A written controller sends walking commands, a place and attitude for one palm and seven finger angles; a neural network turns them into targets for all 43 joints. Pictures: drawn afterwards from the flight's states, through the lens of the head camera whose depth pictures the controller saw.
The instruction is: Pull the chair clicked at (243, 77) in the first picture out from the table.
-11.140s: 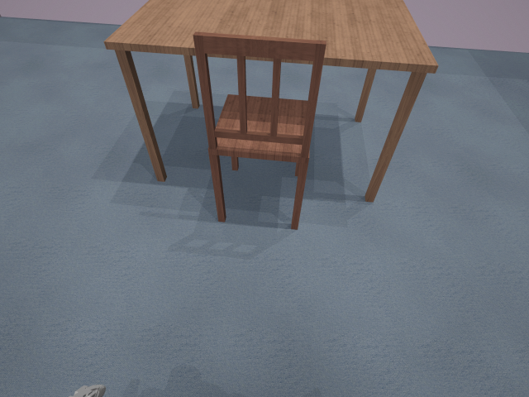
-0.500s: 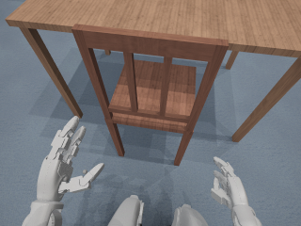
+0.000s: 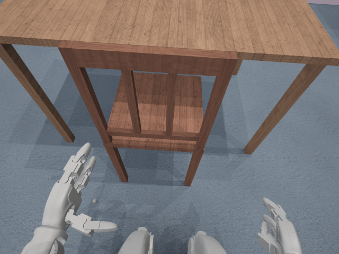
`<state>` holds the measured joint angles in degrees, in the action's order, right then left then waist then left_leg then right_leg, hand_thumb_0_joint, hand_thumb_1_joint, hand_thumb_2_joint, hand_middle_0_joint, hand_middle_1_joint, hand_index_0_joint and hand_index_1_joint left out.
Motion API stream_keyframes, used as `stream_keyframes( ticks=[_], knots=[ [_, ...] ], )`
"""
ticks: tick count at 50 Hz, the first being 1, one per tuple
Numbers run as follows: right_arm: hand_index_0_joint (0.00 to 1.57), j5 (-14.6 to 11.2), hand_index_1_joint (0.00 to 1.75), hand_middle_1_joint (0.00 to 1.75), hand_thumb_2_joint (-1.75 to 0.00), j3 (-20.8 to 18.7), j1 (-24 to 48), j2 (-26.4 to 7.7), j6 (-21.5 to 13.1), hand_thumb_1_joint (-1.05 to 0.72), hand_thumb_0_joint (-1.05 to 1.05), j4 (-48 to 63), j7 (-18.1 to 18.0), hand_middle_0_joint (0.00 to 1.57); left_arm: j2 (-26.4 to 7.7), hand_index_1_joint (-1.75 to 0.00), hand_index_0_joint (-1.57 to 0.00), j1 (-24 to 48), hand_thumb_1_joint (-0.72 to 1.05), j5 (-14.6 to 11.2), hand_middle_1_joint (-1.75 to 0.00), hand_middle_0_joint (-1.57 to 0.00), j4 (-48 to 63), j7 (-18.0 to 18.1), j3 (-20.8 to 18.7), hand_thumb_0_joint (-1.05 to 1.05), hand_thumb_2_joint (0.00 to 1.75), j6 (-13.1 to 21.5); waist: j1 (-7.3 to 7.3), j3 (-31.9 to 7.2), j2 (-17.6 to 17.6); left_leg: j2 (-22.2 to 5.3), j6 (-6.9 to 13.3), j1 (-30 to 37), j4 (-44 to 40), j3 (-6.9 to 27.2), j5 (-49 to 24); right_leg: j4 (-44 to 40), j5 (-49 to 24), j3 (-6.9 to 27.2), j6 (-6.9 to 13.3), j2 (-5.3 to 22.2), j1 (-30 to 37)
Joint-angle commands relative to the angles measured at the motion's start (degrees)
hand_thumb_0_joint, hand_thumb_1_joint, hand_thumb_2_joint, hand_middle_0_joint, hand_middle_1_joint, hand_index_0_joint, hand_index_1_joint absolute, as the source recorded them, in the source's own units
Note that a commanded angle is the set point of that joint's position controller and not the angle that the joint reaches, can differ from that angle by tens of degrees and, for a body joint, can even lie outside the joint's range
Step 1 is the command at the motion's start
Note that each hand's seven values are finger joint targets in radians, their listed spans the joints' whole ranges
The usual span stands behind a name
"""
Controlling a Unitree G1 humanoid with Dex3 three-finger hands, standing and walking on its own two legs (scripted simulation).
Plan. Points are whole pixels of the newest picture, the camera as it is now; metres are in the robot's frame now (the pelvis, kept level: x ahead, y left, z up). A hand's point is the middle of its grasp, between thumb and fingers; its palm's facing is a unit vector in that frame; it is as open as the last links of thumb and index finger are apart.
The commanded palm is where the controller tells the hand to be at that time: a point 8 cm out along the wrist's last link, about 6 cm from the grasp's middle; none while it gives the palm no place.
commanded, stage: raise the hand toward the chair's back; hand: left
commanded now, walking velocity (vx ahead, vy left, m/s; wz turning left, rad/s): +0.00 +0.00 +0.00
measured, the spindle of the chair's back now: (133, 105) +0.50 +0.13 +0.00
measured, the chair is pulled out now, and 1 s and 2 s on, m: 0.00 0.00 0.00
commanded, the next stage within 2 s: aim the fingers beside a spindle in 0.94 s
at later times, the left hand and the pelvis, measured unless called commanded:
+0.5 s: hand (63, 182) +0.25 +0.23 +0.06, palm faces +0.03 -1.00 -0.07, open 16.9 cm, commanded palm +0.22 +0.28 +0.05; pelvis +0.01 +0.01 +0.01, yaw +1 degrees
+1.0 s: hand (68, 187) +0.24 +0.22 +0.05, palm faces -0.02 -1.00 -0.04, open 16.9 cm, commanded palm +0.22 +0.28 +0.05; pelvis +0.01 +0.02 +0.02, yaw +0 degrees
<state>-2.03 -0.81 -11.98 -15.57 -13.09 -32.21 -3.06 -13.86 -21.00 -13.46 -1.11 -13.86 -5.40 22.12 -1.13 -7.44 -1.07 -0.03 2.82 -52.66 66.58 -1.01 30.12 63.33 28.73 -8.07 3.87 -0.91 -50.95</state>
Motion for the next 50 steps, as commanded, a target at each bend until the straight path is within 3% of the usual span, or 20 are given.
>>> stream_keyframes(
  ticks=[1,5,8,11,13,14,16,21,25,29,33,35,39,44,47,50],
  knots=[
    [0.20,0.31,0.30,0.30,-0.90,-1.87,1.68,-4.80,-3.00,-0.90,0.00,8.95,-0.34,0.20,-7.01,-0.08,-0.06,0.57,-0.48,-3.12,-0.08,-0.06,16.91,4.09,-9.25,0.00,0.31,4.97,2.09,-15.96,-3.83,-0.19,-1.78,13.75,-11.94,4.62,-20.20,-10.72,-16.25,5.96,-1.75,1.09,13.78],
    [0.20,0.60,0.30,0.30,-0.90,-1.31,1.71,-5.63,-2.14,-0.90,0.00,8.24,0.23,0.20,-4.25,-0.08,-0.06,2.72,-0.50,-1.14,-0.08,-0.06,8.43,3.86,-5.59,0.00,0.30,4.51,-0.44,-8.25,-0.78,-0.66,-1.74,10.63,-11.73,5.03,-16.12,-10.63,-12.29,4.73,-1.96,0.82,8.10],
    [0.20,0.31,0.30,0.30,-0.90,-0.80,1.69,-6.82,-1.86,-0.90,0.00,9.10,-0.13,0.20,-4.65,-0.08,-0.06,5.46,-0.50,-0.73,-0.08,-0.06,4.84,-0.30,-3.35,0.00,0.30,3.12,-1.37,-7.21,0.18,-0.51,-1.20,9.11,-11.82,5.03,-11.80,-11.81,-8.71,5.59,-1.98,0.95,7.41],
    [0.20,0.07,0.30,0.30,-0.90,-0.86,0.91,-7.37,-2.09,-0.90,0.00,10.23,-0.66,0.20,-8.69,-0.08,-0.06,7.77,-0.50,-1.98,-0.08,-0.06,9.04,-3.16,-6.43,0.00,0.30,2.42,0.05,-13.57,-1.63,-0.42,-1.48,12.86,-12.71,5.44,-14.14,-12.21,-10.56,5.88,-1.90,0.98,10.95],
    [0.20,0.25,0.30,0.30,-0.90,-0.83,0.89,-7.11,-2.40,-0.90,0.00,10.12,-0.85,0.20,-11.77,-0.08,-0.06,8.47,-0.50,-3.15,-0.08,-0.06,12.51,-3.08,-10.20,0.00,0.30,2.52,1.09,-16.96,-2.94,-0.38,-1.80,15.31,-12.87,5.53,-17.81,-11.96,-13.55,5.83,-1.82,0.74,13.39],
    [0.20,0.34,0.30,0.30,-0.90,-0.81,0.59,-6.75,-2.41,-0.90,0.00,10.08,-0.81,0.20,-11.67,-0.08,-0.06,7.77,-0.50,-3.57,-0.08,-0.06,13.60,-2.64,-11.10,0.00,0.30,2.74,1.54,-17.98,-3.55,-0.40,-2.08,16.72,-13.15,5.62,-19.97,-11.93,-14.99,5.53,-1.81,0.74,14.07],
    [0.20,0.59,0.30,0.30,-0.90,-0.67,0.83,-6.03,-2.58,-0.90,0.00,9.32,-0.56,0.20,-10.90,-0.08,-0.06,7.41,-0.50,-4.26,-0.08,-0.06,13.92,-1.27,-12.00,0.00,0.30,3.50,1.83,-16.86,-4.52,-0.56,-2.86,17.79,-13.55,6.05,-22.44,-11.50,-15.96,4.76,-1.68,0.60,13.43],
    [0.20,0.62,0.30,0.30,-0.90,-0.73,0.60,-6.81,-2.20,-0.90,0.00,7.46,-0.13,0.20,-8.46,-0.08,-0.06,9.00,-0.50,-2.91,-0.08,-0.06,5.56,-0.93,-10.12,0.00,0.30,3.40,-0.07,-10.47,-2.19,-0.94,-3.14,14.48,-13.56,6.39,-19.78,-11.11,-13.27,3.75,-1.80,0.63,8.93],
    [0.20,-0.03,0.30,0.30,-0.90,-0.93,0.41,-7.87,-2.23,-0.90,0.00,8.76,-0.30,0.20,-8.14,-0.08,-0.06,9.11,-0.50,-3.36,-0.08,-0.06,3.80,-4.78,-8.20,0.00,0.30,1.16,0.13,-11.64,-1.91,-0.68,-2.67,14.48,-14.66,6.18,-16.78,-12.61,-11.42,4.31,-1.89,0.73,10.52],
    [0.20,0.13,0.30,0.30,-0.90,-1.20,0.03,-7.82,-3.08,-0.90,0.00,9.29,-0.32,0.20,-11.36,-0.08,-0.06,8.47,-0.50,-4.15,-0.08,-0.06,9.68,-4.44,-11.07,0.00,0.30,1.22,1.42,-16.25,-3.47,-0.86,-3.29,18.28,-15.50,6.92,-21.42,-12.78,-13.72,4.27,-1.82,0.63,13.20],
    [0.20,0.75,0.30,0.30,-0.90,-1.28,0.17,-7.30,-3.10,-0.90,0.00,7.99,0.17,0.20,-12.02,-0.08,-0.06,7.71,-0.50,-3.79,-0.08,-0.06,9.78,-0.88,-13.29,0.00,0.30,3.61,1.58,-13.31,-3.39,-1.06,-3.86,17.63,-15.37,7.15,-22.31,-12.08,-13.24,3.68,-1.61,0.33,11.32],
    [0.20,0.77,0.30,0.30,-0.90,-1.04,0.29,-7.12,-2.86,-0.90,0.00,7.73,0.51,0.20,-9.73,-0.08,-0.06,7.98,-0.50,-3.34,-0.08,-0.06,7.20,-0.08,-11.75,0.00,0.30,4.36,0.80,-10.08,-3.62,-1.05,-3.94,15.99,-15.42,7.19,-19.42,-11.75,-11.01,3.40,-1.60,0.46,8.97],
    [0.20,0.52,0.30,0.30,-0.90,-1.12,0.27,-7.91,-2.76,-0.90,0.00,8.21,0.61,0.20,-9.05,-0.08,-0.06,8.89,-0.50,-2.32,-0.08,-0.06,5.38,-1.58,-9.35,0.00,0.30,4.33,0.10,-11.15,-3.99,-1.03,-3.48,15.49,-15.18,7.15,-16.01,-11.74,-8.82,3.92,-1.70,0.64,8.10],
    [0.20,0.22,0.30,0.30,-0.90,-1.09,0.12,-8.04,-3.02,-0.90,0.00,9.23,0.12,0.20,-10.65,-0.08,-0.06,8.89,-0.50,-3.61,-0.08,-0.06,8.48,-3.86,-9.98,0.00,0.30,2.64,0.47,-14.65,-2.79,-0.71,-2.89,16.63,-15.16,6.88,-17.68,-12.97,-11.25,4.62,-1.86,0.53,11.73],
    [0.20,0.36,0.30,0.30,-0.90,-0.89,0.33,-7.72,-3.18,-0.90,0.00,8.90,-0.08,0.20,-10.90,-0.08,-0.06,9.57,-0.50,-4.45,-0.08,-0.06,8.97,-3.08,-11.32,0.00,0.30,2.99,0.41,-13.08,-1.20,-0.63,-2.73,15.25,-15.11,6.77,-16.39,-13.25,-10.62,4.48,-1.98,0.45,11.62],
    [0.20,0.55,0.30,0.30,-0.90,-0.69,0.56,-7.43,-3.28,-0.90,0.00,8.19,-0.04,0.20,-10.53,-0.08,-0.06,9.91,-0.50,-3.91,-0.08,-0.06,7.80,-2.07,-11.44,0.00,0.30,3.66,0.35,-11.32,-3.68,-0.58,-2.80,14.68,-14.57,6.47,-16.22,-12.63,-10.33,4.46,-1.75,0.52,10.06]
  ],
)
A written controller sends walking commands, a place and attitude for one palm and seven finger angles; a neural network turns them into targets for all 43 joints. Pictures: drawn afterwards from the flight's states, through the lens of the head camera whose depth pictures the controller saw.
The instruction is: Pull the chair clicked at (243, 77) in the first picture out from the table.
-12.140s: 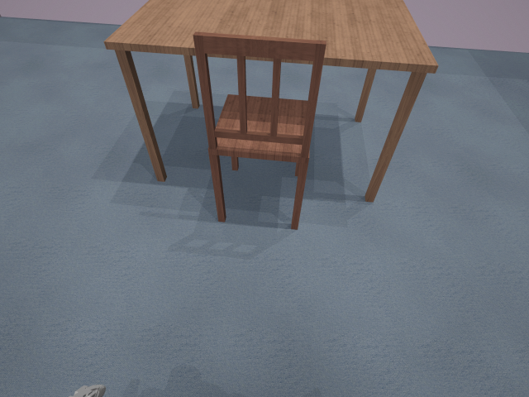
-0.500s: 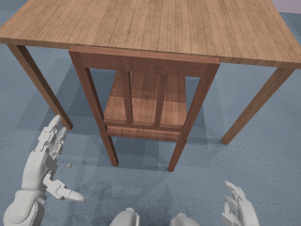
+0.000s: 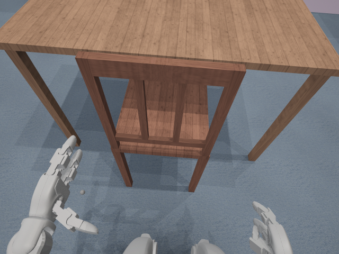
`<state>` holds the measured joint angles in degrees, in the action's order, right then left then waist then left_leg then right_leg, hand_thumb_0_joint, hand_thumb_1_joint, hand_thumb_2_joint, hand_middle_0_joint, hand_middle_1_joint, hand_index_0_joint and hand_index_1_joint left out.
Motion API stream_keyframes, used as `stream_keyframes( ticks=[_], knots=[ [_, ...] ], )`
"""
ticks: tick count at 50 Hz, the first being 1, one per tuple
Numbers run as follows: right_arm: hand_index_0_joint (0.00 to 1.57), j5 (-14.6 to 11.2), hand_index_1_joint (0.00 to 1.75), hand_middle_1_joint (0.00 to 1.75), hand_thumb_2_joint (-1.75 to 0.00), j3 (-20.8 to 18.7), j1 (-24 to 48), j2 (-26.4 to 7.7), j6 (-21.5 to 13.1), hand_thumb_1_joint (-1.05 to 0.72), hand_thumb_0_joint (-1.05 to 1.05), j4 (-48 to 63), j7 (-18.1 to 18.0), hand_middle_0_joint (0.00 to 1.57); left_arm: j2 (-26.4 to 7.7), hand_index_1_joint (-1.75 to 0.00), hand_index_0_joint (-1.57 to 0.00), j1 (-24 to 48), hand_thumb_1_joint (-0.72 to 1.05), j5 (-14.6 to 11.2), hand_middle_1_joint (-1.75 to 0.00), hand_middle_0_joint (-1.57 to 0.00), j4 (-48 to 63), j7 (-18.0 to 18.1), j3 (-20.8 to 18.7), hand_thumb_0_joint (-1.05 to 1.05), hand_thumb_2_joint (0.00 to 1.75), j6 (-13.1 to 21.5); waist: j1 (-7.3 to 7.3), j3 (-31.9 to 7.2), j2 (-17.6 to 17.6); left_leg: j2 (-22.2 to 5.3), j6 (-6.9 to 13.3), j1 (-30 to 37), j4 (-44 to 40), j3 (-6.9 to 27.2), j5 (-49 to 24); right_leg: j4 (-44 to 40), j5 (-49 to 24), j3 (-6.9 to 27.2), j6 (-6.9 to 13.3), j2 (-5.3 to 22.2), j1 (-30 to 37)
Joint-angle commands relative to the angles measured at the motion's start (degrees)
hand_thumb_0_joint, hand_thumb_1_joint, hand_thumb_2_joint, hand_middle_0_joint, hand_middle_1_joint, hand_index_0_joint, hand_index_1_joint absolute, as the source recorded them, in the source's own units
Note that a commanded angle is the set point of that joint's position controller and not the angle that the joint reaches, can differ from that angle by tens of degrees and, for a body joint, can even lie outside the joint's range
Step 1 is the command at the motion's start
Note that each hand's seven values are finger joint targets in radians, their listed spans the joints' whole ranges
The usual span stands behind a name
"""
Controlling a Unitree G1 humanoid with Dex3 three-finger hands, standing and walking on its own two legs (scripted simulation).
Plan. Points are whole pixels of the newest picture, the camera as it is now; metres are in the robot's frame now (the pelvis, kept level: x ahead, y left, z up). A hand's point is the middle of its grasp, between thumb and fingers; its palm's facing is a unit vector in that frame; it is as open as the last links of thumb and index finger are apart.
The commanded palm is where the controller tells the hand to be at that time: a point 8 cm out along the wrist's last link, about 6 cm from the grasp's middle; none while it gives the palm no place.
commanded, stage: aim the fingers beside a spindle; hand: left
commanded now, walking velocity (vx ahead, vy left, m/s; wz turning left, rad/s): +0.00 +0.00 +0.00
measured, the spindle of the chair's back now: (142, 112) +0.50 +0.11 -0.02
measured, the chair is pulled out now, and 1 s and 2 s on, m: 0.00 0.00 0.00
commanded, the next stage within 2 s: none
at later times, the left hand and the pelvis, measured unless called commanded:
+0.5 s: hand (104, 177) +0.28 +0.17 +0.02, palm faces -0.04 -1.00 -0.04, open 16.9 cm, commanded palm +0.26 +0.22 +0.02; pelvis +0.00 -0.01 -0.01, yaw +0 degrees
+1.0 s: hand (126, 166) +0.32 +0.13 +0.00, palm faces -0.06 -1.00 -0.03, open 16.9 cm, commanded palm +0.30 +0.19 +0.00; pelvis +0.00 -0.02 -0.03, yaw +0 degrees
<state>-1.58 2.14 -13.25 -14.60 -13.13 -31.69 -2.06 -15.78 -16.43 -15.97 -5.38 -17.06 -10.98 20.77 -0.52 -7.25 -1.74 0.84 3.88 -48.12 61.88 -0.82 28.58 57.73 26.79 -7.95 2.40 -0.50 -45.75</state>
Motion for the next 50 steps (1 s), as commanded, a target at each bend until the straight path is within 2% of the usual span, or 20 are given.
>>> stream_keyframes(
  ticks=[1,3,6,9,14,16,17,18,20,24,27,29,33,37,38,40,43,47,48,50],
  knots=[
    [0.20,0.18,0.30,0.30,-0.90,-3.55,1.67,-8.34,-3.16,-0.90,0.00,7.69,-0.97,0.20,-8.17,-0.08,-0.06,5.25,-0.50,-1.17,-0.08,-0.06,11.08,1.12,-5.45,0.00,0.30,4.98,-0.37,-11.15,-2.56,-1.46,-3.87,9.84,-9.92,6.33,-14.20,-6.95,-7.98,4.18,-0.31,0.15,4.44],
    [0.20,0.14,0.30,0.30,-0.90,-3.48,1.87,-8.49,-3.27,-0.90,0.00,7.63,-0.91,0.20,-6.89,-0.08,-0.06,6.15,-0.50,-0.54,-0.08,-0.06,10.37,0.93,-3.59,0.00,0.30,4.84,-0.89,-10.94,-2.53,-1.53,-3.73,9.68,-9.46,6.40,-14.15,-6.48,-8.00,4.22,-0.31,0.11,3.69],
    [0.20,0.25,0.30,0.30,-0.90,-3.54,1.35,-8.60,-3.51,-0.90,0.00,8.06,-0.74,0.20,-4.93,-0.08,-0.06,7.48,-0.50,-0.29,-0.08,-0.06,11.21,0.23,-0.50,0.00,0.30,4.56,-1.23,-13.08,-3.58,-1.46,-3.80,10.64,-8.72,6.36,-15.31,-6.02,-9.12,4.36,-0.42,0.46,3.53],
    [0.20,0.33,0.30,0.30,-0.90,-3.78,0.87,-8.76,-3.31,-0.90,0.00,8.12,-0.78,0.20,-6.46,-0.08,-0.06,7.20,-0.50,-0.11,-0.08,-0.06,10.99,0.42,-1.82,0.00,0.30,4.31,-0.87,-15.10,-0.31,-1.48,-3.65,9.75,-8.01,6.31,-16.84,-5.46,-10.95,4.45,-0.47,0.29,4.97],
    [0.20,0.61,0.30,0.30,-0.90,-3.77,1.24,-8.42,-2.89,-0.90,0.00,7.84,-0.56,0.20,-7.83,-0.08,-0.06,9.99,-0.50,0.49,-0.08,-0.06,11.41,2.72,-3.74,0.00,0.30,4.92,-0.11,-15.15,-2.67,-1.29,-4.04,8.89,-7.27,5.95,-17.93,-4.29,-11.59,4.66,-0.14,0.41,4.30],
    [0.20,0.56,0.30,0.30,-0.90,-3.80,1.41,-8.30,-2.55,-0.90,0.00,7.96,-0.39,0.20,-6.85,-0.08,-0.06,9.79,-0.50,0.72,-0.08,-0.06,10.20,3.42,-3.12,0.00,0.30,5.14,-0.44,-14.93,-1.61,-1.29,-3.75,7.96,-6.69,5.51,-17.08,-4.22,-11.44,4.91,-0.29,0.48,3.90],
    [0.20,0.65,0.30,0.30,-0.90,-3.73,1.55,-8.17,-2.52,-0.90,0.00,8.08,-0.29,0.20,-5.60,-0.08,-0.06,10.41,-0.50,0.91,-0.08,-0.06,10.02,3.56,-1.98,0.00,0.30,5.28,-0.45,-15.08,-2.69,-1.25,-3.74,8.10,-6.57,5.46,-16.76,-4.02,-11.09,4.96,-0.31,0.54,3.27],
    [0.20,0.71,0.30,0.30,-0.90,-3.77,1.40,-8.24,-2.41,-0.90,0.00,8.03,-0.24,0.20,-6.21,-0.08,-0.06,10.69,-0.50,1.12,-0.08,-0.06,9.80,3.88,-2.29,0.00,0.30,5.26,-0.45,-15.72,-2.50,-1.26,-3.64,7.90,-6.19,5.41,-17.51,-3.64,-11.72,5.02,-0.25,0.48,3.38],
    [0.20,0.67,0.30,0.30,-0.90,-3.76,1.11,-8.33,-2.16,-0.90,0.00,7.95,-0.15,0.20,-5.02,-0.08,-0.06,12.64,-0.50,1.56,-0.08,-0.06,9.29,3.85,-0.49,0.00,0.30,5.21,-0.93,-15.88,-2.78,-1.31,-3.78,7.87,-5.93,5.48,-17.75,-3.26,-12.07,4.99,-0.29,0.68,2.94],
    [0.20,0.65,0.30,0.30,-0.90,-3.84,0.82,-8.54,-1.56,-0.90,0.00,7.79,-0.22,0.20,-4.87,-0.08,-0.06,14.12,-0.50,1.59,-0.08,-0.06,6.51,3.74,-0.35,0.00,0.30,4.62,-1.33,-16.80,0.29,-1.21,-2.93,5.81,-4.83,4.90,-16.66,-3.33,-12.86,5.75,-0.53,0.61,3.74],
    [0.20,0.64,0.30,0.30,-0.90,-4.03,0.73,-8.44,-1.36,-0.90,0.00,8.08,-0.02,0.20,-5.19,-0.08,-0.06,13.72,-0.50,1.43,-0.08,-0.06,7.76,3.87,-0.79,0.00,0.30,4.84,-0.36,-19.50,-0.53,-1.06,-3.01,6.18,-4.63,4.73,-18.07,-2.82,-14.54,6.17,-0.43,0.80,5.64],
    [0.20,0.69,0.30,0.30,-0.90,-4.00,0.65,-8.29,-1.02,-0.90,0.00,8.30,0.21,0.20,-5.35,-0.08,-0.06,12.66,-0.50,1.52,-0.08,-0.06,7.77,4.31,-1.04,0.00,0.30,4.83,-0.13,-19.33,-0.99,-1.04,-3.01,6.20,-4.49,4.48,-19.34,-2.65,-15.88,6.13,-0.39,0.83,5.90],
    [0.20,0.85,0.30,0.30,-0.90,-3.77,0.95,-8.24,-0.40,-0.90,0.00,7.45,0.27,0.20,-4.87,-0.08,-0.06,17.14,-0.50,2.19,-0.08,-0.06,5.58,5.47,-0.46,0.00,0.30,5.56,-1.34,-16.48,0.54,-1.09,-2.61,3.02,-3.48,4.27,-16.02,-2.50,-13.45,6.66,-0.49,0.74,3.90],
    [0.20,0.92,0.30,0.30,-0.90,-3.86,0.99,-8.02,-0.31,-0.90,0.00,7.16,0.44,0.20,-2.64,-0.08,-0.06,20.23,-0.50,2.86,-0.08,-0.06,5.18,5.93,2.27,0.00,0.30,6.35,-1.70,-17.50,-1.59,-1.02,-2.59,3.64,-2.83,4.33,-14.58,-2.15,-11.65,6.84,-0.47,0.99,2.10],
    [0.20,0.89,0.30,0.30,-0.90,-3.95,0.72,-8.24,-0.18,-0.90,0.00,7.08,0.35,0.20,-3.43,-0.08,-0.06,20.27,-0.50,3.09,-0.08,-0.06,4.32,6.10,1.60,0.00,0.30,6.26,-1.76,-17.38,-0.35,-1.12,-2.51,3.23,-2.68,4.34,-14.79,-2.03,-11.80,6.78,-0.43,0.89,2.13],
    [0.20,0.95,0.30,0.30,-0.90,-3.84,0.87,-8.23,0.04,-0.90,0.00,7.05,0.40,0.20,-2.08,-0.08,-0.06,23.00,-0.50,3.50,-0.08,-0.06,3.73,6.32,3.46,0.00,0.30,6.26,-2.03,-18.18,-0.47,-1.07,-2.49,3.29,-2.58,4.72,-14.00,-1.65,-10.87,6.71,-0.48,0.97,1.29],
    [0.20,1.05,0.30,0.30,-0.90,-3.97,0.69,-8.36,0.54,-0.90,0.00,7.00,0.36,0.20,-3.05,-0.08,-0.06,24.41,-0.50,4.04,-0.08,-0.06,2.52,7.31,2.58,0.00,0.30,6.00,-1.69,-19.44,-0.12,-1.02,-2.37,2.70,-1.98,4.39,-14.05,-1.31,-11.06,7.08,-0.50,0.94,1.61],
    [0.20,1.24,0.30,0.30,-0.90,-3.82,0.78,-8.15,1.42,-0.90,0.00,6.79,0.62,0.20,-2.25,-0.08,-0.06,28.21,-0.50,4.91,-0.08,-0.06,0.97,9.14,3.03,0.00,0.30,5.94,-1.73,-20.41,-0.10,-0.93,-2.43,2.27,-1.59,4.50,-14.08,-0.49,-11.34,6.95,-0.51,1.06,1.27],
    [0.20,1.23,0.30,0.30,-0.90,-3.90,0.63,-8.23,1.72,-0.90,0.00,6.65,0.69,0.20,-3.50,-0.08,-0.06,27.81,-0.50,5.27,-0.08,-0.06,-0.26,9.77,1.64,0.00,0.30,5.86,-1.38,-20.46,0.36,-0.95,-2.44,1.84,-1.37,4.42,-14.19,-0.35,-11.38,7.05,-0.44,0.91,1.39],
    [0.20,1.36,0.30,0.30,-0.90,-3.86,0.71,-7.97,2.15,-0.90,0.00,6.81,0.97,0.20,-1.65,-0.08,-0.06,29.06,-0.50,5.47,-0.08,-0.06,-0.59,10.42,3.21,0.00,0.30,5.98,-1.59,-21.41,0.52,-0.82,-2.38,1.96,-1.13,4.23,-14.50,-0.08,-12.16,7.13,-0.58,1.09,1.48]
  ],
)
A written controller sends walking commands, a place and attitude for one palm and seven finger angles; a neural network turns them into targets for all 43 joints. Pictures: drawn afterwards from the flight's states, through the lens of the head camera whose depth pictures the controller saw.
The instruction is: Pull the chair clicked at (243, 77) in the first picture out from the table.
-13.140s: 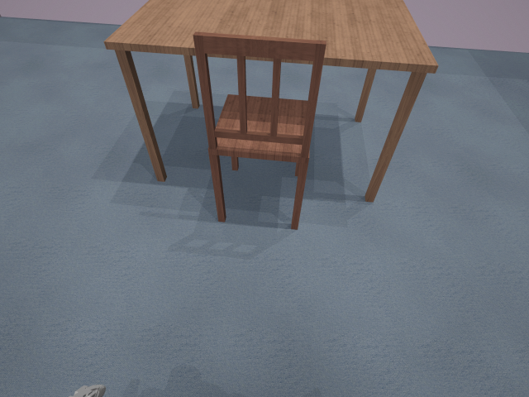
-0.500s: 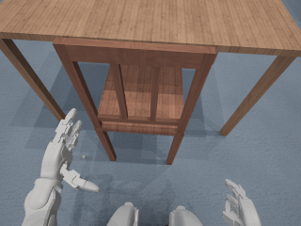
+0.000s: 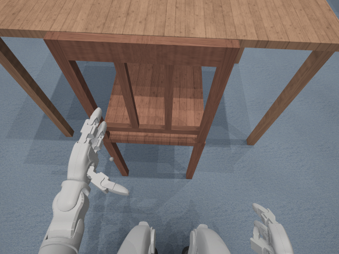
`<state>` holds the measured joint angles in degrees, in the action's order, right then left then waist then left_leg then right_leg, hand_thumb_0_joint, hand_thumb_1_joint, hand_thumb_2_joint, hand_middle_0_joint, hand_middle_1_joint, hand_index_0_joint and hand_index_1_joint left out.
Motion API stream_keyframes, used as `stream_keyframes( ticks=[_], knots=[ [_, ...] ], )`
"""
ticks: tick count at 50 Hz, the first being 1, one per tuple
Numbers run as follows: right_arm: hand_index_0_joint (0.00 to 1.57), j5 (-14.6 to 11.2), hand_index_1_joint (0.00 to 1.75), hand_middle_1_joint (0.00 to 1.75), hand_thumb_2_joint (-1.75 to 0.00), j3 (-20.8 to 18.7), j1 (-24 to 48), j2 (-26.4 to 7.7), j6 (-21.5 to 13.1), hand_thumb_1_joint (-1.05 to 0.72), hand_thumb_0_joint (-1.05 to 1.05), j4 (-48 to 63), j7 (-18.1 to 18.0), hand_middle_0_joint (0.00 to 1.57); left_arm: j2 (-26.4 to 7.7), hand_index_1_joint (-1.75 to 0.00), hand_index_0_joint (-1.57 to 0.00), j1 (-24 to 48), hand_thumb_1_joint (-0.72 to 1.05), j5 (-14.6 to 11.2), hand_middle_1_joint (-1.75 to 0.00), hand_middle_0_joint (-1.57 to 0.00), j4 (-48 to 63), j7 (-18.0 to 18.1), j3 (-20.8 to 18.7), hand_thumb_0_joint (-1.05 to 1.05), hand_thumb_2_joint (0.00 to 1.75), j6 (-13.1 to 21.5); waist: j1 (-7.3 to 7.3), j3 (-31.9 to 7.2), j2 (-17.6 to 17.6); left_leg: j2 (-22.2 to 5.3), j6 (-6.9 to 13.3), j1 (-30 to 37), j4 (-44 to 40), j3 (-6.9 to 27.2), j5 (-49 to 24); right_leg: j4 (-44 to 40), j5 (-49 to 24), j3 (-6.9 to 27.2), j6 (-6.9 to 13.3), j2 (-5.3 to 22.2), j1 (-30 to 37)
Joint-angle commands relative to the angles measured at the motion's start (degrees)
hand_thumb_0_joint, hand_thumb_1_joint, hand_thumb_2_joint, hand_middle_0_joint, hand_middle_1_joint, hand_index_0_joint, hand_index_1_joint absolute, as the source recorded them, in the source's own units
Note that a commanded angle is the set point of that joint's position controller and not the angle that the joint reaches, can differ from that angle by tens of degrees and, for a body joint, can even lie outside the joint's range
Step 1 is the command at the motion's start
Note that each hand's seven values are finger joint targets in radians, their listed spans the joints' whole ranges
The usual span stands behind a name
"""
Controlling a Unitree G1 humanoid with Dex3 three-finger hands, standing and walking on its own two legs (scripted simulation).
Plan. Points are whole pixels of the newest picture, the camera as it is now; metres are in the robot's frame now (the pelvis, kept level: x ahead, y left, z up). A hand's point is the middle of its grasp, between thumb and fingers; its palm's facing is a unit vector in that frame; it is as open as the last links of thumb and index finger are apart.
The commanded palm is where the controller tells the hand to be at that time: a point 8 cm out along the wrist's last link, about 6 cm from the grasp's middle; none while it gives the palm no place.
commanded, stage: aim the fingers beside a spindle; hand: left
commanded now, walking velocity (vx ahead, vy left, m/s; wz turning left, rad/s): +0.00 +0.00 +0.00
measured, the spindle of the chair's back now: (129, 99) +0.50 +0.13 +0.01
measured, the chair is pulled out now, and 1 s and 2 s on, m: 0.00 0.00 0.00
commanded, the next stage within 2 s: push the fingers through the gap in 1.04 s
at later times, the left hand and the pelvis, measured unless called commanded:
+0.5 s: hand (127, 146) +0.36 +0.12 +0.01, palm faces -0.04 -1.00 -0.03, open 16.9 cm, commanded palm +0.33 +0.18 +0.01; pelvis +0.00 +0.00 -0.01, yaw +0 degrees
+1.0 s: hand (127, 150) +0.35 +0.12 +0.01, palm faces -0.04 -1.00 -0.03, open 16.9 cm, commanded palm +0.33 +0.17 +0.01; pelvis +0.00 +0.00 -0.01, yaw -1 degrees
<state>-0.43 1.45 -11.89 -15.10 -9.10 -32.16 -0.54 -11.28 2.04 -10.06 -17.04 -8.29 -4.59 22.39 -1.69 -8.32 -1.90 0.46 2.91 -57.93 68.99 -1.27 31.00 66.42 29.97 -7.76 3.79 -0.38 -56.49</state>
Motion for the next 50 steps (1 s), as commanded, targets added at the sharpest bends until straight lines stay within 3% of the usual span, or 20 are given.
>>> stream_keyframes(
  ticks=[1,3,11,13,15,16,19,20,23,29,34,37,39,42,43,47,48,50],
  knots=[
    [0.20,0.18,0.30,0.30,-0.90,-3.17,-0.77,-7.47,-1.67,-0.90,0.00,7.17,-0.50,0.20,-6.29,-0.08,-0.06,11.64,-0.50,-0.30,-0.08,-0.06,10.88,1.94,-3.09,0.00,0.30,4.46,-0.53,-20.41,0.64,-0.45,-1.43,11.47,-8.06,4.61,-17.37,-8.63,-16.18,7.23,-1.91,0.98,12.79],
    [0.20,0.27,0.30,0.30,-0.90,-3.25,-0.94,-7.59,-1.23,-0.90,0.00,7.36,-0.28,0.20,-6.69,-0.08,-0.06,10.00,-0.50,0.03,-0.08,-0.06,9.37,2.35,-3.72,0.00,0.30,4.38,0.02,-21.01,0.91,-0.49,-1.48,11.19,-7.93,4.66,-18.23,-8.11,-17.08,7.06,-1.85,0.82,12.88],
    [0.20,0.28,0.30,0.30,-0.90,-3.48,-1.41,-7.31,0.19,-0.90,0.00,6.41,0.18,0.20,-2.56,-0.08,-0.06,15.96,-0.50,1.12,-0.08,-0.06,8.02,3.18,1.25,0.00,0.30,5.28,-1.77,-20.39,1.06,-0.76,-1.37,11.81,-6.98,5.00,-17.69,-7.60,-16.38,6.86,-1.97,0.97,9.63],
    [0.20,0.46,0.30,0.30,-0.90,-3.51,-1.40,-7.55,0.49,-0.90,0.00,6.12,0.02,0.20,-4.13,-0.08,-0.06,17.57,-0.50,1.74,-0.08,-0.06,7.24,4.20,-0.20,0.00,0.30,5.88,-1.54,-20.40,1.22,-0.81,-1.42,10.96,-6.74,5.24,-17.18,-6.94,-15.64,6.81,-1.87,0.89,8.92],
    [0.20,0.69,0.30,0.30,-0.90,-3.54,-1.57,-7.12,0.68,-0.90,0.00,6.16,0.33,0.20,-2.95,-0.08,-0.06,17.86,-0.50,2.19,-0.08,-0.06,7.68,5.14,0.51,0.00,0.30,6.52,-1.10,-22.37,-0.26,-0.63,-1.56,12.15,-6.55,5.21,-18.67,-6.25,-16.81,6.77,-1.76,1.00,9.36],
    [0.20,0.64,0.30,0.30,-0.90,-3.59,-1.51,-7.20,0.88,-0.90,0.00,6.02,0.39,0.20,-3.29,-0.08,-0.06,18.37,-0.50,2.16,-0.08,-0.06,6.64,5.57,-0.01,0.00,0.30,6.63,-1.47,-22.11,1.48,-0.66,-1.46,11.49,-6.14,5.14,-18.33,-6.36,-16.92,6.93,-1.92,0.97,9.26],
    [0.20,0.81,0.30,0.30,-0.90,-3.42,-1.49,-7.11,1.63,-0.90,0.00,5.55,0.44,0.20,-4.99,-0.08,-0.06,20.11,-0.50,2.52,-0.08,-0.06,4.36,6.62,-2.27,0.00,0.30,6.92,-1.20,-22.60,1.89,-0.52,-1.39,9.24,-5.48,4.54,-18.17,-5.72,-17.82,7.43,-1.94,0.91,10.24],
    [0.20,0.89,0.30,0.30,-0.90,-3.42,-1.50,-6.93,1.73,-0.90,0.00,5.65,0.58,0.20,-3.22,-0.08,-0.06,20.69,-0.50,2.63,-0.08,-0.06,4.14,6.47,-0.60,0.00,0.30,7.01,-1.43,-23.20,1.66,-0.36,-1.31,9.13,-5.29,4.42,-18.24,-5.62,-18.29,7.59,-1.99,1.02,10.69],
    [0.20,0.80,0.30,0.30,-0.90,-3.40,-1.55,-7.16,2.40,-0.90,0.00,5.45,0.63,0.20,-5.12,-0.08,-0.06,20.68,-0.50,2.79,-0.08,-0.06,1.28,6.41,-2.66,0.00,0.30,6.73,-1.04,-22.83,1.89,-0.35,-1.22,7.11,-4.96,3.97,-16.70,-5.73,-17.27,8.02,-1.88,0.86,11.05],
    [0.20,0.40,0.30,0.30,-0.90,-3.51,-1.57,-7.16,3.01,-0.90,0.00,6.44,0.76,0.20,-4.67,-0.08,-0.06,19.78,-0.50,1.77,-0.08,-0.06,3.37,4.77,-1.96,0.00,0.30,6.67,-0.54,-24.98,0.27,-0.38,-1.30,9.19,-5.71,4.09,-18.53,-5.96,-19.44,8.21,-1.88,0.89,12.59],
    [0.20,0.40,0.30,0.30,-0.90,-3.70,-1.77,-7.08,2.77,-0.90,0.00,6.03,0.62,0.20,-2.25,-0.08,-0.06,20.61,-0.50,1.41,-0.08,-0.06,5.81,4.84,1.02,0.00,0.30,7.44,-1.79,-24.23,0.55,-0.66,-1.18,11.01,-5.77,4.74,-18.92,-6.38,-18.91,7.60,-2.05,0.93,10.93],
    [0.20,0.30,0.30,0.30,-0.90,-3.62,-1.62,-7.24,2.89,-0.90,0.00,5.30,0.45,0.20,-2.19,-0.08,-0.06,21.50,-0.50,1.75,-0.08,-0.06,2.63,5.27,0.90,0.00,0.30,7.53,-2.62,-20.92,3.10,-0.67,-1.03,8.28,-5.52,4.58,-15.21,-6.99,-15.47,7.65,-2.22,0.91,9.26],
    [0.20,0.43,0.30,0.30,-0.90,-3.61,-1.53,-7.33,2.89,-0.90,0.00,5.03,0.42,0.20,-3.64,-0.08,-0.06,22.97,-0.50,2.43,-0.08,-0.06,2.50,5.72,-0.22,0.00,0.30,8.04,-1.97,-20.98,1.08,-0.59,-1.16,8.38,-5.52,4.76,-14.98,-6.35,-14.69,7.61,-1.89,0.97,8.48],
    [0.20,0.65,0.30,0.30,-0.90,-3.71,-1.32,-7.08,3.02,-0.90,0.00,5.77,0.83,0.20,-2.34,-0.08,-0.06,20.05,-0.50,2.96,-0.08,-0.06,3.13,6.25,0.74,0.00,0.30,8.19,-1.06,-23.33,0.05,-0.54,-1.44,10.82,-5.80,4.86,-17.79,-5.68,-16.81,7.26,-1.72,1.00,8.98],
    [0.20,0.70,0.30,0.30,-0.90,-3.73,-1.38,-7.18,3.12,-0.90,0.00,5.97,0.88,0.20,-3.34,-0.08,-0.06,19.94,-0.50,2.90,-0.08,-0.06,3.71,6.47,-0.14,0.00,0.30,8.18,-0.73,-23.94,-0.82,-0.49,-1.52,11.25,-5.84,4.96,-18.84,-5.39,-17.54,7.15,-1.58,0.93,9.25],
    [0.20,0.55,0.30,0.30,-0.90,-3.54,-0.99,-7.06,3.74,-0.90,0.00,6.36,1.00,0.20,-3.64,-0.08,-0.06,19.07,-0.50,2.75,-0.08,-0.06,3.23,6.77,-0.78,0.00,0.30,7.77,-0.74,-23.24,1.91,-0.53,-1.40,9.60,-5.96,4.72,-17.51,-5.82,-17.41,7.51,-1.82,0.91,10.51],
    [0.20,0.55,0.30,0.30,-0.90,-3.50,-0.87,-7.02,3.75,-0.90,0.00,6.31,0.91,0.20,-2.92,-0.08,-0.06,20.29,-0.50,2.95,-0.08,-0.06,3.15,6.69,0.35,0.00,0.30,7.68,-1.37,-22.89,1.10,-0.54,-1.24,9.54,-5.62,4.73,-17.32,-5.66,-17.19,7.53,-1.85,0.81,9.64],
    [0.20,0.54,0.30,0.30,-0.90,-3.52,-0.94,-7.00,3.83,-0.90,0.00,6.19,0.87,0.20,-3.23,-0.08,-0.06,19.90,-0.50,2.91,-0.08,-0.06,3.05,6.67,-0.21,0.00,0.30,7.82,-1.11,-22.31,1.38,-0.58,-1.37,9.49,-5.79,4.79,-17.02,-5.77,-16.77,7.50,-1.81,0.85,9.54]
  ],
)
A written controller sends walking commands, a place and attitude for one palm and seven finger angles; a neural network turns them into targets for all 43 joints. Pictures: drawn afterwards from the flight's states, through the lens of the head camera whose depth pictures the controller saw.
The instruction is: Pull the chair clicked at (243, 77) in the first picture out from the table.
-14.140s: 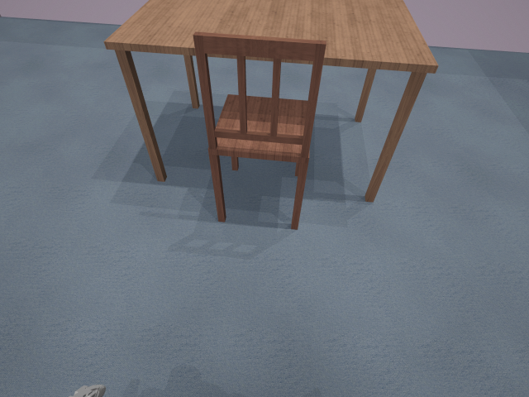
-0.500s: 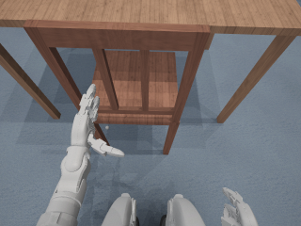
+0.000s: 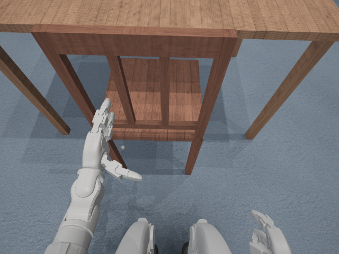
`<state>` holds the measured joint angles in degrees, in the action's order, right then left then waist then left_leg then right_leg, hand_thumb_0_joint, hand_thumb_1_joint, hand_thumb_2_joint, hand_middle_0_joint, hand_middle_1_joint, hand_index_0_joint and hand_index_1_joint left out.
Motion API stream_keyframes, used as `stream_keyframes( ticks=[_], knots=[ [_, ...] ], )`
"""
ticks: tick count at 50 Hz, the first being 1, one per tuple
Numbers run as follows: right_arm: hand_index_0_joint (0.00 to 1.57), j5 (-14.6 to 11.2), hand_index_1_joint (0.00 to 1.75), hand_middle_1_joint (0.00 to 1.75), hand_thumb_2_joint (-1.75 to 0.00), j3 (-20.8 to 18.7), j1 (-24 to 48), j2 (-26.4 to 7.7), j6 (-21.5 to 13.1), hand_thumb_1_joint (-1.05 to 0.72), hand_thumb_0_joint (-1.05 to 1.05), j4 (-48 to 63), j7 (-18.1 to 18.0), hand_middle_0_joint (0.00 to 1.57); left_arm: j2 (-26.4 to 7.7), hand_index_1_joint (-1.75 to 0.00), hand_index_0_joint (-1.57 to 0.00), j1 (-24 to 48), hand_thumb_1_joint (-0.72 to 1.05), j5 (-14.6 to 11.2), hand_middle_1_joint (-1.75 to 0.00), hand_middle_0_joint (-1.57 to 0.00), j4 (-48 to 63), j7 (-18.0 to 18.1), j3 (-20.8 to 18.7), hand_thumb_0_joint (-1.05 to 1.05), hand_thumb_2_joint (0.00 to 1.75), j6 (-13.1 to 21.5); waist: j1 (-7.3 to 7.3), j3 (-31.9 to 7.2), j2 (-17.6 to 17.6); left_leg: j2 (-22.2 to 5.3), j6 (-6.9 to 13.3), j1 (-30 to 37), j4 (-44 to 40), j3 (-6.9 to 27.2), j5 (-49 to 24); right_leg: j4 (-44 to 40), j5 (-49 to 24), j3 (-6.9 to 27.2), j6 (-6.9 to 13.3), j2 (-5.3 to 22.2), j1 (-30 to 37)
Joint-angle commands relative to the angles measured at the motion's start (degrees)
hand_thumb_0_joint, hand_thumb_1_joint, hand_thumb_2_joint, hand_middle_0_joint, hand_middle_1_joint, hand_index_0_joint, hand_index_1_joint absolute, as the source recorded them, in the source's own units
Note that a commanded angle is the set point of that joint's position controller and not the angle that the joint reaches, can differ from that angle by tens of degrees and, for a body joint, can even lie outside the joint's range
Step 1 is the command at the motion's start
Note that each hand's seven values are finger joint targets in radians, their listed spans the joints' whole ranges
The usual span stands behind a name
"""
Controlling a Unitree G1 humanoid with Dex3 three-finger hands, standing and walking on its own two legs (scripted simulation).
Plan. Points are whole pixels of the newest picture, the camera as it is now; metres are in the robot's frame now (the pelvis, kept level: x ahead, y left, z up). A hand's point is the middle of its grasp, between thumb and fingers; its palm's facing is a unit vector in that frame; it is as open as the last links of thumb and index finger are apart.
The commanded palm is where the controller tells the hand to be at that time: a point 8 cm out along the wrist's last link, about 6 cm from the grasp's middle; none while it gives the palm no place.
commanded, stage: aim the fingers beside a spindle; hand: left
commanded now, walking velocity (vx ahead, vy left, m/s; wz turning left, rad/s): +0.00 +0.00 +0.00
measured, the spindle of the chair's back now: (124, 94) +0.50 +0.14 +0.02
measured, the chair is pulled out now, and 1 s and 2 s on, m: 0.00 0.00 0.00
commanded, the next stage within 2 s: push the fingers through the gap in 0.04 s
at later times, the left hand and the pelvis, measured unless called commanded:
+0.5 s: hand (120, 136) +0.38 +0.13 +0.02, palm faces -0.03 -1.00 -0.03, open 16.9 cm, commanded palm +0.36 +0.18 +0.02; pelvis +0.00 +0.00 +0.00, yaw +0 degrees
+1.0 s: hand (128, 117) +0.43 +0.12 +0.02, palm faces +0.00 -1.00 -0.04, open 16.9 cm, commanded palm +0.41 +0.17 +0.02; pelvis +0.00 +0.01 -0.01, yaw -1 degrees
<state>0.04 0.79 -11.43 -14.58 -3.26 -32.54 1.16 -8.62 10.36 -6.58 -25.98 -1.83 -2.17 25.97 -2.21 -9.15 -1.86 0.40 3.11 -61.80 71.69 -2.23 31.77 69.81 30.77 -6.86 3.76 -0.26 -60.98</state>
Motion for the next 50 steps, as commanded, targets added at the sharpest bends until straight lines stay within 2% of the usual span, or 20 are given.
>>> stream_keyframes(
  ticks=[1,2,4,5,9,15,17,20,24,25,28,30,33,38,40,42,46,47,49,50],
  knots=[
    [0.20,0.08,0.30,0.30,-0.90,-2.88,-1.26,-7.47,-2.06,-0.90,0.00,6.69,-0.80,0.20,-5.12,-0.08,-0.06,11.54,-0.50,-0.77,-0.08,-0.06,12.22,0.08,-1.99,0.00,0.30,4.30,-0.79,-21.82,1.84,-0.49,-1.49,13.23,-8.40,5.65,-17.36,-9.34,-17.35,6.67,-1.90,0.78,14.26],
    [0.20,0.05,0.30,0.30,-0.90,-2.87,-1.23,-7.54,-2.01,-0.90,0.00,6.78,-0.87,0.20,-5.79,-0.08,-0.06,10.39,-0.50,-1.02,-0.08,-0.06,11.53,0.05,-2.99,0.00,0.30,4.18,-0.44,-21.40,2.56,-0.38,-1.39,12.41,-8.33,5.35,-16.64,-9.81,-16.93,6.99,-1.90,0.70,14.91],
    [0.20,-0.04,0.30,0.30,-0.90,-2.76,-1.19,-7.67,-2.04,-0.90,0.00,6.52,-1.10,0.20,-6.47,-0.08,-0.06,12.68,-0.50,-1.13,-0.08,-0.06,11.39,-0.24,-3.27,0.00,0.30,4.47,-1.02,-21.25,2.84,-0.44,-1.29,11.69,-8.11,5.43,-15.78,-9.78,-16.25,7.15,-1.97,0.73,14.70],
    [0.20,-0.04,0.30,0.30,-0.90,-2.66,-0.92,-7.46,-2.18,-0.90,0.00,6.52,-1.05,0.20,-4.95,-0.08,-0.06,13.69,-0.50,-1.19,-0.08,-0.06,11.78,-0.64,-1.46,0.00,0.30,4.53,-1.35,-20.99,1.53,-0.33,-1.25,11.66,-7.94,5.32,-15.06,-10.03,-15.45,7.38,-2.00,0.80,14.29],
    [0.20,0.07,0.30,0.30,-0.90,-2.74,-1.30,-7.61,-2.63,-0.90,0.00,6.07,-1.32,0.20,-6.14,-0.08,-0.06,15.41,-0.50,-1.20,-0.08,-0.06,13.05,-1.06,-2.06,0.00,0.30,5.02,-1.30,-22.88,0.03,-0.51,-1.38,13.89,-7.83,5.92,-16.83,-9.37,-16.23,6.91,-1.81,0.71,13.43],
    [0.20,0.05,0.30,0.30,-0.90,-2.58,-1.59,-7.84,-2.60,-0.90,0.00,4.75,-1.44,0.20,-5.71,-0.08,-0.06,19.60,-0.50,-1.07,-0.08,-0.06,8.45,-0.83,-1.98,0.00,0.30,4.04,-2.32,-20.60,0.37,-0.58,-1.53,12.76,-7.87,6.35,-15.14,-9.35,-13.87,6.34,-1.84,0.63,10.81],
    [0.20,0.03,0.30,0.30,-0.90,-2.66,-1.84,-8.06,-2.45,-0.90,0.00,4.72,-1.54,0.20,-7.72,-0.08,-0.06,19.61,-0.50,-1.09,-0.08,-0.06,6.60,-0.58,-4.47,0.00,0.30,3.73,-1.71,-20.86,1.59,-0.43,-1.53,11.32,-7.89,5.95,-14.69,-9.50,-13.86,6.67,-1.80,0.57,12.21],
    [0.20,0.18,0.30,0.30,-0.90,-2.72,-2.30,-7.86,-2.33,-0.90,0.00,4.97,-1.33,0.20,-7.87,-0.08,-0.06,20.90,-0.50,-1.15,-0.08,-0.06,7.62,-0.37,-4.85,0.00,0.30,3.68,-1.30,-24.45,-0.11,-0.30,-1.61,13.07,-7.70,5.70,-17.83,-8.97,-17.19,6.83,-1.79,0.64,13.94],
    [0.20,0.23,0.30,0.30,-0.90,-2.79,-2.81,-7.87,-2.15,-0.90,0.00,4.89,-0.96,0.20,-7.84,-0.08,-0.06,20.74,-0.50,-1.04,-0.08,-0.06,7.45,-0.20,-4.99,0.00,0.30,4.07,-1.18,-25.45,-1.16,-0.57,-2.01,14.90,-8.09,6.08,-20.48,-8.48,-19.11,6.38,-1.78,0.47,13.64],
    [0.20,0.31,0.30,0.30,-0.90,-2.81,-3.19,-7.78,-2.07,-0.90,0.00,4.69,-0.88,0.20,-6.57,-0.08,-0.06,21.78,-0.50,-1.10,-0.08,-0.06,7.22,-0.23,-3.84,0.00,0.30,4.07,-1.86,-25.53,0.30,-0.71,-1.94,15.03,-8.06,6.37,-20.62,-8.40,-19.26,6.08,-1.91,0.45,13.54],
    [0.20,0.20,0.30,0.30,-0.90,-2.87,-3.48,-8.10,-1.85,-0.90,0.00,4.11,-0.90,0.20,-7.05,-0.08,-0.06,23.37,-0.50,-0.74,-0.08,-0.06,4.20,-0.04,-4.38,0.00,0.30,4.20,-2.43,-22.41,0.99,-0.78,-1.79,13.43,-8.27,6.45,-18.22,-8.94,-16.71,5.95,-1.84,0.31,11.69],
    [0.20,0.24,0.30,0.30,-0.90,-2.91,-3.76,-8.17,-1.73,-0.90,0.00,3.52,-0.86,0.20,-5.54,-0.08,-0.06,26.80,-0.50,-0.19,-0.08,-0.06,3.06,0.09,-2.55,0.00,0.30,4.40,-3.42,-22.08,0.10,-0.98,-1.83,14.12,-8.14,6.88,-17.09,-8.84,-15.00,5.79,-1.93,0.31,9.30],
    [0.20,0.27,0.30,0.30,-0.90,-2.94,-4.26,-8.50,-1.63,-0.90,0.00,2.82,-1.04,0.20,-7.59,-0.08,-0.06,30.47,-0.50,0.11,-0.08,-0.06,0.90,0.74,-4.60,0.00,0.30,4.86,-3.53,-21.10,-0.32,-0.92,-1.90,13.51,-8.39,7.15,-15.29,-8.99,-12.79,5.69,-1.78,0.23,8.25],
    [0.20,0.80,0.30,0.30,-0.90,-3.32,-5.49,-8.51,-1.60,-0.90,0.00,2.56,-0.60,0.20,-8.01,-0.08,-0.06,33.13,-0.50,0.77,-0.08,-0.06,0.66,2.17,-5.65,0.00,0.30,5.92,-2.92,-27.60,-3.76,-1.12,-2.95,18.85,-8.13,7.88,-21.67,-7.39,-16.74,5.24,-1.69,0.14,7.94],
    [0.20,0.86,0.30,0.30,-0.90,-3.17,-5.81,-8.36,-1.12,-0.90,0.00,1.97,-0.30,0.20,-6.93,-0.08,-0.06,34.48,-0.50,0.91,-0.08,-0.06,-2.03,2.41,-4.95,0.00,0.30,5.54,-3.93,-26.80,-1.68,-1.27,-2.76,17.71,-7.81,7.72,-21.42,-7.54,-17.08,5.21,-1.99,0.00,7.82],
    [0.20,0.91,0.30,0.30,-0.90,-3.17,-6.18,-8.48,-0.78,-0.90,0.00,1.74,-0.28,0.20,-8.25,-0.08,-0.06,35.23,-0.50,1.21,-0.08,-0.06,-4.78,2.87,-6.74,0.00,0.30,5.24,-4.01,-25.49,0.68,-1.09,-2.34,14.75,-7.86,7.30,-19.31,-7.78,-16.25,5.44,-2.09,-0.06,8.92],
    [0.20,0.93,0.30,0.30,-0.90,-3.01,-6.88,-8.44,-0.16,-0.90,0.00,2.03,-0.08,0.20,-10.76,-0.08,-0.06,35.93,-0.50,1.62,-0.08,-0.06,-7.58,3.13,-9.48,0.00,0.30,5.06,-3.42,-25.88,0.45,-0.68,-1.95,12.27,-7.71,6.05,-18.94,-8.07,-17.55,6.39,-1.99,-0.11,11.44],
    [0.20,0.97,0.30,0.30,-0.90,-2.87,-6.97,-8.34,0.00,-0.90,0.00,1.98,-0.07,0.20,-10.38,-0.08,-0.06,36.92,-0.50,1.61,-0.08,-0.06,-8.09,3.07,-9.10,0.00,0.30,5.12,-3.93,-25.92,1.78,-0.64,-1.68,11.35,-7.50,5.84,-18.84,-8.24,-18.12,6.64,-2.13,-0.11,12.26],
    [0.20,0.95,0.30,0.30,-0.90,-2.94,-7.35,-8.27,-0.08,-0.90,0.00,1.83,-0.07,0.20,-10.50,-0.08,-0.06,40.09,-0.50,1.69,-0.08,-0.06,-7.51,2.81,-8.81,0.00,0.30,6.00,-4.57,-26.56,0.00,-0.71,-1.69,12.06,-7.18,5.87,-19.02,-8.09,-18.32,6.90,-2.21,-0.09,11.50],
    [0.20,1.01,0.30,0.30,-0.90,-2.96,-7.59,-8.27,-0.08,-0.90,0.00,1.72,0.01,0.20,-10.69,-0.08,-0.06,40.52,-0.50,1.71,-0.08,-0.06,-7.29,2.70,-8.97,0.00,0.30,6.40,-4.21,-26.63,-1.42,-0.79,-1.92,13.08,-7.32,6.03,-19.77,-7.91,-18.54,6.76,-2.01,-0.15,11.06]
  ],
)
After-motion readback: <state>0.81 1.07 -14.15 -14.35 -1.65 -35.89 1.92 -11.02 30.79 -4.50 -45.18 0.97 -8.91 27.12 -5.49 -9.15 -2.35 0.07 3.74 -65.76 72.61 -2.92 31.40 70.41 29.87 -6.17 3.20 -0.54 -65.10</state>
